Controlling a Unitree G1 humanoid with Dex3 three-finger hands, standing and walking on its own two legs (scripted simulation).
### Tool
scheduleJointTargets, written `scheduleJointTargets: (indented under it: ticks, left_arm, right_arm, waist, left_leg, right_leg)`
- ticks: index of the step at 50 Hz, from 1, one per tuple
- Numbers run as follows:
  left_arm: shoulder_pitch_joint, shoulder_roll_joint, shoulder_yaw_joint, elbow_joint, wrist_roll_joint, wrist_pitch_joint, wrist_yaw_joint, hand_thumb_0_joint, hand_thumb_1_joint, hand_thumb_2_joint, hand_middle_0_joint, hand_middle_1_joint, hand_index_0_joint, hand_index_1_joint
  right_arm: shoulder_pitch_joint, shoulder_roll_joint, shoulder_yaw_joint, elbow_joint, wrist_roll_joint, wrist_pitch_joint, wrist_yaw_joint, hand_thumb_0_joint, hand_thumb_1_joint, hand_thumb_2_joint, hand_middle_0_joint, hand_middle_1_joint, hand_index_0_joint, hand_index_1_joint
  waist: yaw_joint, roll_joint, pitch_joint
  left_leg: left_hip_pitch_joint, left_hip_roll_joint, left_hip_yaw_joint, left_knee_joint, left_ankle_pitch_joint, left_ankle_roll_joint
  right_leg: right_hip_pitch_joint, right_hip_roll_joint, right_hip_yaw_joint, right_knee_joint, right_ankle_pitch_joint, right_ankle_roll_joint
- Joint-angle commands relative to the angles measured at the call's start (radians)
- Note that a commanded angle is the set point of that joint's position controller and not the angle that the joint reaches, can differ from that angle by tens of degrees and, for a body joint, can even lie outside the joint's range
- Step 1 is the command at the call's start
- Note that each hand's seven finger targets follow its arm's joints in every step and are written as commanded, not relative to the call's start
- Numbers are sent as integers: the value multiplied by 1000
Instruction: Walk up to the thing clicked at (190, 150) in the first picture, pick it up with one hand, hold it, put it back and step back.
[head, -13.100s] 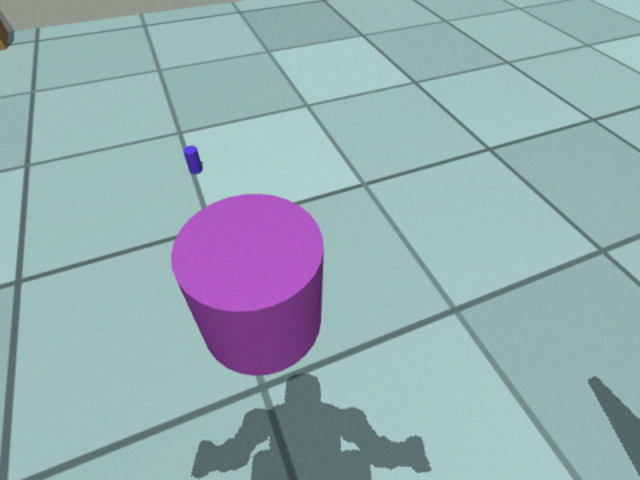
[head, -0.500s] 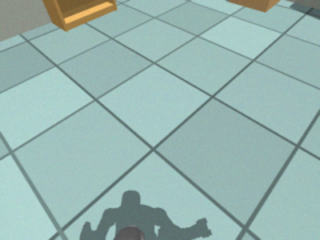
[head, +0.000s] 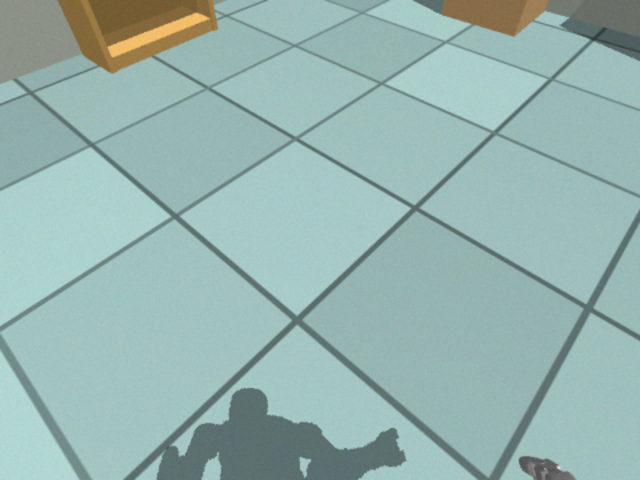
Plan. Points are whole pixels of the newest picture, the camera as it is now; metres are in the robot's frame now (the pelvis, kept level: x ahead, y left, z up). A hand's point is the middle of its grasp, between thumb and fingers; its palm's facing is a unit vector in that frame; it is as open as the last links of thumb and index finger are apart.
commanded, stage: walk up
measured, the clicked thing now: out of the picture -0.08 +1.36 -0.70
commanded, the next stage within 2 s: stand in 0.40 s
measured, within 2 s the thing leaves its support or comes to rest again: neither
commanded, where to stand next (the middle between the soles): +0.05 -0.01 m, yaw +0 degrees
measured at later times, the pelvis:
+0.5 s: pelvis +0.00 +0.01 +0.02, yaw -1 degrees
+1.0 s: pelvis +0.01 +0.01 +0.02, yaw +0 degrees
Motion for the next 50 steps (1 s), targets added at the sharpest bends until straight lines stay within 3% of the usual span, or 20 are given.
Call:
scheduleJointTargets:
  ticks: [1, 5, 12, 15, 19, 21, 24, 33, 38, 45, 50]
  left_arm:
    - [-54, 232, 49, -27, -3, -13, 16, 0, 900, 900, -200, -300, -200, -300]
    - [-83, 217, 44, 5, -5, -5, 15, 0, 900, 900, -200, -300, -200, -300]
    - [-145, 213, 42, 41, 2, 5, 7, 0, 900, 900, -200, -300, -200, -300]
    - [-145, 213, 46, 50, 2, 6, 5, 0, 900, 900, -200, -300, -200, -300]
    - [-153, 210, 47, 59, 6, 10, 3, 0, 900, 900, -200, -300, -200, -300]
    - [-137, 201, 47, 67, 11, 7, 5, 0, 900, 900, -200, -300, -200, -300]
    - [-131, 203, 48, 72, 12, 8, 3, 0, 900, 900, -200, -300, -200, -300]
    - [-107, 196, 48, 73, 14, 7, 2, 0, 900, 900, -200, -300, -200, -300]
    - [-100, 191, 44, 63, 15, 6, 3, 0, 900, 900, -200, -300, -200, -300]
    - [-79, 200, 47, 63, 12, 5, 7, 0, 900, 900, -200, -300, -200, -300]
    - [-83, 196, 45, 59, 15, 7, 9, 0, 900, 900, -200, -300, -200, -300]
  right_arm:
    - [-51, -214, -52, -12, 1, -26, -20, 0, -900, -900, 200, 300, 200, 300]
    - [-80, -211, -47, 28, -2, -23, -20, 0, -900, -900, 200, 300, 200, 300]
    - [-91, -204, -42, 81, -10, -22, -20, 0, -900, -900, 200, 300, 200, 300]
    - [-86, -203, -40, 88, -11, -27, -20, 0, -900, -900, 200, 300, 200, 300]
    - [-88, -205, -43, 96, -15, -27, -22, 0, -900, -900, 200, 300, 200, 300]
    - [-100, -208, -47, 89, -19, -30, -22, 0, -900, -900, 200, 300, 200, 300]
    - [-87, -207, -51, 94, -19, -28, -22, 0, -900, -900, 200, 300, 200, 300]
    - [-68, -199, -53, 88, -20, -26, -21, 0, -900, -900, 200, 300, 200, 300]
    - [-69, -200, -54, 86, -22, -25, -22, 0, -900, -900, 200, 300, 200, 300]
    - [-61, -194, -52, 87, -19, -29, -24, 0, -900, -900, 200, 300, 200, 300]
    - [-67, -197, -53, 83, -20, -20, -22, 0, -900, -900, 200, 300, 200, 300]
  waist:
    - [-12, -45, -141]
    - [-3, -33, -134]
    - [-10, -26, -98]
    - [-9, -21, -123]
    - [-13, -10, -111]
    - [-10, 4, -111]
    - [-16, 0, -97]
    - [-24, -3, -98]
    - [-25, -1, -114]
    - [-20, -12, -136]
    - [-24, -23, -92]
  left_leg:
    - [161, 83, -92, -110, 272, 62]
    - [186, 89, -90, -157, 275, 54]
    - [170, 81, -88, -251, 155, 34]
    - [185, 86, -89, -261, 199, 33]
    - [181, 86, -88, -282, 161, 31]
    - [186, 103, -105, -291, 211, 22]
    - [179, 100, -109, -310, 130, 18]
    - [182, 96, -116, -324, 88, 22]
    - [194, 98, -111, -302, 129, 25]
    - [232, 105, -102, -278, 289, 30]
    - [198, 93, -102, -294, 149, 27]
  right_leg:
    - [11, -112, 99, -149, 333, -46]
    - [32, -109, 93, -195, 311, -38]
    - [60, -113, 105, -288, 207, -37]
    - [93, -110, 94, -293, 245, -31]
    - [85, -111, 92, -307, 222, -31]
    - [84, -113, 94, -312, 220, -22]
    - [74, -112, 100, -324, 179, -23]
    - [54, -111, 95, -331, 165, -22]
    - [49, -118, 100, -335, 182, -24]
    - [78, -121, 87, -316, 271, -19]
    - [54, -122, 89, -344, 189, -20]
